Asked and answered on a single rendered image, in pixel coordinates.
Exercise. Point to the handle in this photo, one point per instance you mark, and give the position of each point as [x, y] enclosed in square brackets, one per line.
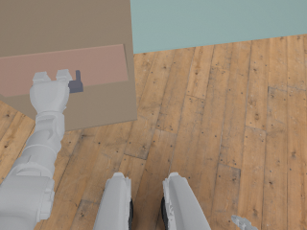
[76, 86]

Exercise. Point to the robot left forearm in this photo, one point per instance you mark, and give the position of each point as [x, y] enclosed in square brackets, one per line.
[42, 147]

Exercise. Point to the left robot hand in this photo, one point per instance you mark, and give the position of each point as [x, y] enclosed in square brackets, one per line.
[50, 95]

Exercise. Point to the drawer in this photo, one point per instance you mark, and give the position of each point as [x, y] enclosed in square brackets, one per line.
[97, 65]

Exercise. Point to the robot shin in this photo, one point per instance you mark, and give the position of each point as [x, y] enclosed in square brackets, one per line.
[127, 209]
[170, 210]

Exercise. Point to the left robot shin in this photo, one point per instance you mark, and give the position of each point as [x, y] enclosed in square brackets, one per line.
[127, 209]

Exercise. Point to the right robot shin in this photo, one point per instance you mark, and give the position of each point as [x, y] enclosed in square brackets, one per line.
[170, 210]

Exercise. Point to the right robot hand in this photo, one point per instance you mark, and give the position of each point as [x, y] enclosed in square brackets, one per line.
[242, 223]

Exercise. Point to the cabinet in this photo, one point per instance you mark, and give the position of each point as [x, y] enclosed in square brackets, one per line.
[43, 26]

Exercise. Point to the left robot upper arm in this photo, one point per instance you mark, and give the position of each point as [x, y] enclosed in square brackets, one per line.
[25, 200]

